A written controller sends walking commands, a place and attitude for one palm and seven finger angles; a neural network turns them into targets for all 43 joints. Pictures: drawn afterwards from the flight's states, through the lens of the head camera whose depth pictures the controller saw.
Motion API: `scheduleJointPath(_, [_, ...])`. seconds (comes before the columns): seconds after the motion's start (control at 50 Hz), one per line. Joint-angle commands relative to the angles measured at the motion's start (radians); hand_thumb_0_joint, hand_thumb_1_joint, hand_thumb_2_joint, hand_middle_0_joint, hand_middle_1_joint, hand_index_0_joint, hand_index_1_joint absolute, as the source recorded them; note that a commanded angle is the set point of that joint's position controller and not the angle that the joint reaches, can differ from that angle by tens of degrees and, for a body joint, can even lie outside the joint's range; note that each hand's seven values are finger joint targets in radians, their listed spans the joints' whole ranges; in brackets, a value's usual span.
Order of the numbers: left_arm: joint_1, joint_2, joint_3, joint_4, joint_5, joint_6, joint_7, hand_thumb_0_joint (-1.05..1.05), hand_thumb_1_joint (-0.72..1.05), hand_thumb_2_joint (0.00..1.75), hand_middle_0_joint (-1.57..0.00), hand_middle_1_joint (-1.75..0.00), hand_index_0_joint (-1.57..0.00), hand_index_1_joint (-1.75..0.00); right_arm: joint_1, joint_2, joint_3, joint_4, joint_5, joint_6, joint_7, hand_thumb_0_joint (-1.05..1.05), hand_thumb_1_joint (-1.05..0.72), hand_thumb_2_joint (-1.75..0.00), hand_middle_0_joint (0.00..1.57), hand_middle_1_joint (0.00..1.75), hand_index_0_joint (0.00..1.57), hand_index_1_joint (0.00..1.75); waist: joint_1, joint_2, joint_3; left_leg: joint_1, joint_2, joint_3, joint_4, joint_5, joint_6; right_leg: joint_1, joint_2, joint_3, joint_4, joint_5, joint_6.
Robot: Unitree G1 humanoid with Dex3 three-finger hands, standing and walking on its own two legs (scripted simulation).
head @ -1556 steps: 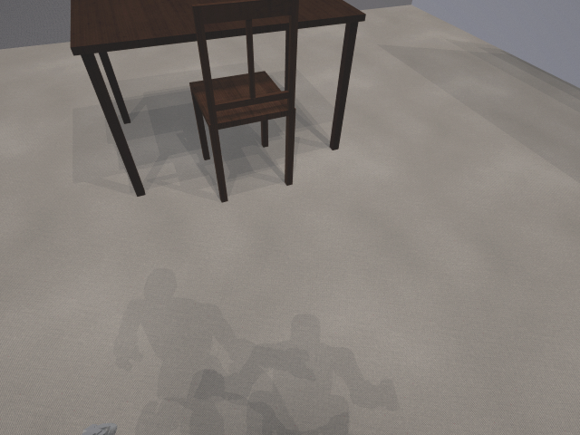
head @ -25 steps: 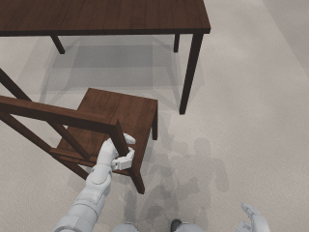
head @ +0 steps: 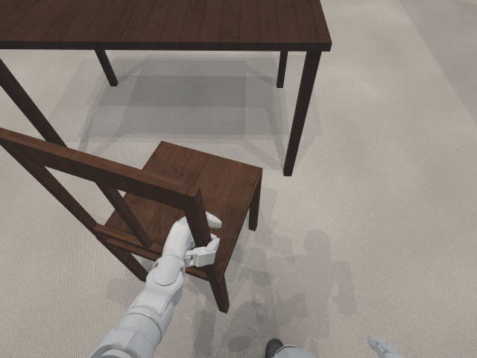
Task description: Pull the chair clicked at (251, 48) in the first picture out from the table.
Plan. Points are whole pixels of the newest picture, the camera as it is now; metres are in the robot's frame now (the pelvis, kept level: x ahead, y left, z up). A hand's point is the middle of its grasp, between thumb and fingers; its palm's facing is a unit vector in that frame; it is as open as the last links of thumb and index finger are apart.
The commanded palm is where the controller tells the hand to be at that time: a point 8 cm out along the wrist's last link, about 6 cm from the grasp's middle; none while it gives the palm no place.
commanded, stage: step backward, pulling the chair out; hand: left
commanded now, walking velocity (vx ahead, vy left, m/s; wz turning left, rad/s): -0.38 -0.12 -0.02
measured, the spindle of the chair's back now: (129, 218) +0.39 +0.24 -0.09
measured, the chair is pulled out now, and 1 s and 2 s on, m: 0.42 0.54 0.54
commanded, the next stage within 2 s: stop walking, hand still on the chair in 0.46 s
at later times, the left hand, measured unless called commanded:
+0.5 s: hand (213, 289) +0.24 +0.05 -0.06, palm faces -0.17 -0.98 -0.11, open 5.9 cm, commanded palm +0.22 +0.11 -0.06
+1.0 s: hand (204, 318) +0.19 +0.06 -0.06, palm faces -0.21 -0.97 -0.11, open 6.0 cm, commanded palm +0.19 +0.12 -0.04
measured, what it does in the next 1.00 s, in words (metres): steps on the spot: right foot, then left foot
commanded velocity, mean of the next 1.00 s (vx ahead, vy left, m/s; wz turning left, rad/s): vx -0.10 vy -0.03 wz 0.00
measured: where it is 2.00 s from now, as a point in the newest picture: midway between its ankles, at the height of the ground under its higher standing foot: outside the picture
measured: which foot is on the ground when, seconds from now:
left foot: down 0.00-0.26, up 0.28-0.48, down 0.50-1.00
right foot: down 0.00-0.02, up 0.04-0.18, down 0.20-1.00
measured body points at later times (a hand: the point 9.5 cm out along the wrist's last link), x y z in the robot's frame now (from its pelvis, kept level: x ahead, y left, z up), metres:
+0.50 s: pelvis -0.07 -0.01 +0.00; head -0.01 -0.03 +0.45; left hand +0.24 +0.10 -0.05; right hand +0.05 -0.28 -0.12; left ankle -0.10 +0.15 -0.73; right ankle -0.02 -0.11 -0.73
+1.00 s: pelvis -0.06 +0.01 +0.01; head -0.03 -0.01 +0.45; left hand +0.20 +0.12 -0.05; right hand +0.02 -0.23 -0.12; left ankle -0.10 +0.15 -0.73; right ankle -0.02 -0.11 -0.73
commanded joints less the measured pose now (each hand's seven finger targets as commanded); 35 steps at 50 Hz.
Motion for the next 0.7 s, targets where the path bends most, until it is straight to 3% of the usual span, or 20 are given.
scheduleJointPath(0.0, [-0.198, 0.061, -0.038, -0.209, -0.001, -0.048, 0.006, 0.00, 0.90, 0.90, -0.50, -1.45, -0.50, -1.45, -0.034, -0.122, -0.037, -0.143, -0.006, -0.021, -0.018, 0.00, -0.90, -0.90, 0.20, 0.30, 0.20, 0.30, 0.034, 0.101, -0.275, 0.060, 0.284, -0.250, -0.232, 0.473, 0.130, 0.140, 0.002, 0.042, 0.194, -0.087, 0.031])
scheduleJointPath(0.02, [-0.202, 0.040, -0.048, -0.210, -0.007, -0.047, 0.000, 0.00, 0.90, 0.90, -0.50, -1.45, -0.50, -1.45, -0.027, -0.098, -0.041, -0.140, -0.005, -0.021, -0.005, 0.00, -0.90, -0.90, 0.20, 0.30, 0.20, 0.30, 0.035, 0.036, -0.310, 0.105, 0.299, -0.204, -0.217, 0.526, 0.138, 0.146, 0.003, 0.065, 0.206, -0.197, 0.024])
scheduleJointPath(0.04, [-0.253, 0.033, -0.058, -0.275, -0.002, -0.056, -0.009, 0.00, 0.90, 0.90, -0.50, -1.45, -0.50, -1.45, -0.034, -0.085, -0.032, -0.147, -0.025, -0.029, -0.002, 0.00, -0.90, -0.90, 0.20, 0.30, 0.20, 0.30, 0.023, 0.159, -0.299, 0.113, 0.302, -0.219, -0.233, 0.535, 0.146, 0.100, -0.010, 0.063, 0.264, -0.272, 0.017])
scheduleJointPath(0.06, [-0.270, 0.044, -0.048, -0.295, 0.002, -0.055, -0.008, 0.00, 0.90, 0.90, -0.50, -1.45, -0.50, -1.45, -0.033, -0.078, -0.034, -0.143, -0.029, -0.033, 0.000, 0.00, -0.90, -0.90, 0.20, 0.30, 0.20, 0.30, 0.021, 0.213, -0.303, 0.142, 0.306, -0.212, -0.211, 0.597, 0.155, 0.063, -0.005, 0.070, 0.304, -0.308, 0.012])
scheduleJointPath(0.1, [-0.211, 0.038, -0.036, -0.207, 0.008, -0.045, -0.004, 0.00, 0.90, 0.90, -0.50, -1.45, -0.50, -1.45, 0.019, -0.087, -0.044, -0.112, -0.030, -0.040, 0.020, 0.00, -0.90, -0.90, 0.20, 0.30, 0.20, 0.30, 0.020, 0.190, -0.270, 0.250, 0.301, -0.175, -0.121, 0.828, 0.153, 0.040, -0.009, 0.078, 0.215, -0.267, 0.002])
scheduleJointPath(0.14, [-0.199, 0.055, -0.018, -0.175, 0.015, -0.049, -0.005, 0.00, 0.90, 0.90, -0.50, -1.45, -0.50, -1.45, 0.029, -0.102, -0.056, -0.100, -0.022, -0.051, 0.033, 0.00, -0.90, -0.90, 0.20, 0.30, 0.20, 0.30, 0.025, 0.124, -0.287, 0.326, 0.271, -0.136, -0.044, 0.863, 0.115, 0.095, -0.011, 0.064, 0.031, -0.134, 0.003])
scheduleJointPath(0.16, [-0.197, 0.070, -0.010, -0.170, 0.016, -0.051, -0.008, 0.00, 0.90, 0.90, -0.50, -1.45, -0.50, -1.45, 0.033, -0.110, -0.055, -0.105, -0.016, -0.054, 0.032, 0.00, -0.90, -0.90, 0.20, 0.30, 0.20, 0.30, 0.023, 0.042, -0.305, 0.294, 0.245, -0.121, -0.013, 0.809, 0.092, 0.170, -0.009, 0.062, -0.037, 0.021, 0.005])
scheduleJointPath(0.18, [-0.196, 0.066, -0.016, -0.174, 0.022, -0.060, -0.012, 0.00, 0.90, 0.90, -0.50, -1.45, -0.50, -1.45, 0.023, -0.105, -0.053, -0.113, -0.010, -0.056, 0.030, 0.00, -0.90, -0.90, 0.20, 0.30, 0.20, 0.30, 0.023, 0.020, -0.319, 0.223, 0.209, -0.081, 0.018, 0.720, 0.064, 0.266, -0.046, 0.089, -0.077, 0.250, -0.004])
scheduleJointPath(0.22, [-0.191, 0.112, 0.003, -0.147, 0.022, -0.073, -0.011, 0.00, 0.90, 0.90, -0.50, -1.45, -0.50, -1.45, 0.011, -0.087, -0.045, -0.127, 0.000, -0.053, 0.014, 0.00, -0.90, -0.90, 0.20, 0.30, 0.20, 0.30, 0.015, -0.089, -0.319, 0.009, 0.097, 0.019, 0.071, 0.235, -0.013, 0.397, -0.206, 0.217, -0.053, 0.550, -0.073])
scheduleJointPath(0.24, [-0.158, 0.150, 0.047, -0.108, 0.009, -0.061, -0.006, 0.00, 0.90, 0.90, -0.50, -1.45, -0.50, -1.45, 0.017, -0.105, -0.064, -0.121, 0.012, -0.049, 0.009, 0.00, -0.90, -0.90, 0.20, 0.30, 0.20, 0.30, 0.033, -0.223, -0.367, -0.057, 0.036, 0.017, 0.183, -0.041, -0.025, 0.459, -0.277, 0.290, -0.064, 0.673, -0.100])
scheduleJointPath(0.26, [-0.104, 0.168, 0.066, -0.084, 0.003, -0.049, -0.008, 0.00, 0.90, 0.90, -0.50, -1.45, -0.50, -1.45, -0.001, -0.128, -0.073, -0.129, 0.015, -0.054, 0.009, 0.00, -0.90, -0.90, 0.20, 0.30, 0.20, 0.30, 0.064, -0.198, -0.386, -0.089, 0.012, -0.032, 0.277, -0.145, -0.018, 0.462, -0.322, 0.309, -0.065, 0.705, -0.110])
scheduleJointPath(0.28, [-0.114, 0.146, 0.052, -0.087, 0.004, -0.047, -0.010, 0.00, 0.90, 0.90, -0.50, -1.45, -0.50, -1.45, -0.028, -0.111, -0.062, -0.138, 0.016, -0.052, 0.012, 0.00, -0.90, -0.90, 0.20, 0.30, 0.20, 0.30, 0.076, -0.153, -0.373, -0.111, 0.023, -0.065, 0.322, -0.170, -0.010, 0.437, -0.350, 0.305, -0.064, 0.611, -0.117])
scheduleJointPath(0.3, [-0.129, 0.132, 0.045, -0.110, 0.008, -0.042, -0.011, 0.00, 0.90, 0.90, -0.50, -1.45, -0.50, -1.45, -0.043, -0.090, -0.047, -0.144, 0.012, -0.053, 0.012, 0.00, -0.90, -0.90, 0.20, 0.30, 0.20, 0.30, 0.070, -0.121, -0.355, -0.117, 0.029, -0.083, 0.316, -0.171, -0.008, 0.414, -0.351, 0.314, -0.064, 0.540, -0.134])
scheduleJointPath(0.36, [-0.122, 0.123, 0.055, -0.119, 0.011, -0.032, -0.002, 0.00, 0.90, 0.90, -0.50, -1.45, -0.50, -1.45, -0.046, -0.084, -0.027, -0.140, 0.006, -0.047, 0.004, 0.00, -0.90, -0.90, 0.20, 0.30, 0.20, 0.30, 0.050, -0.120, -0.355, -0.062, 0.029, -0.057, 0.170, -0.087, -0.011, 0.397, -0.294, 0.218, -0.036, 0.451, -0.135])
scheduleJointPath(0.44, [-0.140, 0.079, 0.001, -0.166, -0.005, -0.026, -0.001, 0.00, 0.90, 0.90, -0.50, -1.45, -0.50, -1.45, -0.005, -0.085, -0.027, -0.139, 0.004, -0.037, -0.013, 0.00, -0.90, -0.90, 0.20, 0.30, 0.20, 0.30, 0.029, -0.176, -0.342, 0.113, 0.046, 0.014, -0.134, 0.129, 0.005, 0.329, -0.203, 0.145, -0.034, 0.247, -0.051])
scheduleJointPath(0.5, [-0.194, 0.051, -0.038, -0.190, -0.002, -0.027, -0.004, 0.00, 0.90, 0.90, -0.50, -1.45, -0.50, -1.45, -0.001, -0.117, -0.044, -0.157, 0.003, -0.024, -0.015, 0.00, -0.90, -0.90, 0.20, 0.30, 0.20, 0.30, 0.034, -0.023, -0.303, 0.183, 0.177, -0.060, -0.169, 0.432, 0.063, 0.209, -0.053, 0.068, 0.021, 0.085, 0.038])
scheduleJointPath(0.52, [-0.213, 0.045, -0.044, -0.192, -0.001, -0.028, -0.008, 0.00, 0.90, 0.90, -0.50, -1.45, -0.50, -1.45, 0.011, -0.108, -0.047, -0.158, 0.009, -0.020, -0.010, 0.00, -0.90, -0.90, 0.20, 0.30, 0.20, 0.30, 0.028, -0.071, -0.294, 0.177, 0.163, -0.008, -0.142, 0.407, 0.053, 0.214, -0.049, 0.074, -0.004, 0.080, 0.046])
scheduleJointPath(0.56, [-0.379, 0.057, -0.051, -0.425, -0.007, -0.052, -0.015, 0.00, 0.90, 0.90, -0.50, -1.45, -0.50, -1.45, -0.044, -0.064, -0.022, -0.191, 0.001, -0.031, -0.018, 0.00, -0.90, -0.90, 0.20, 0.30, 0.20, 0.30, 0.025, 0.100, -0.336, 0.133, 0.160, -0.015, -0.186, 0.323, 0.056, 0.273, -0.055, 0.053, 0.049, 0.044, 0.037])
scheduleJointPath(0.62, [-0.185, 0.060, -0.020, -0.314, 0.001, -0.023, 0.006, 0.00, 0.90, 0.90, -0.50, -1.45, -0.50, -1.45, -0.024, -0.078, -0.027, -0.199, 0.007, -0.047, -0.013, 0.00, -0.90, -0.90, 0.20, 0.30, 0.20, 0.30, 0.049, 0.040, -0.297, 0.036, 0.136, -0.007, -0.205, 0.103, 0.053, 0.315, -0.039, 0.067, 0.022, -0.110, 0.026])
scheduleJointPath(0.68, [-0.162, 0.070, -0.009, -0.313, 0.004, -0.002, 0.009, 0.00, 0.90, 0.90, -0.50, -1.45, -0.50, -1.45, -0.020, -0.076, -0.023, -0.198, 0.009, -0.068, -0.007, 0.00, -0.90, -0.90, 0.20, 0.30, 0.20, 0.30, 0.050, -0.026, -0.238, 0.022, 0.097, 0.005, -0.219, -0.084, 0.050, 0.265, -0.044, 0.101, -0.061, -0.285, 0.022])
